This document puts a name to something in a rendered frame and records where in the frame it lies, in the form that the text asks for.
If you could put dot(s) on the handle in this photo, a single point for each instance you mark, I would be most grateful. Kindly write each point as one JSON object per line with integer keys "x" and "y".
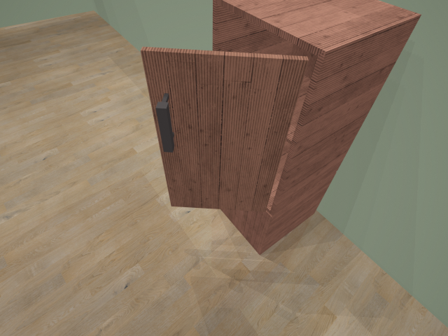
{"x": 165, "y": 124}

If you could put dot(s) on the cupboard door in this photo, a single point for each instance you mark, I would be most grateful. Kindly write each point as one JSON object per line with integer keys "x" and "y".
{"x": 230, "y": 114}

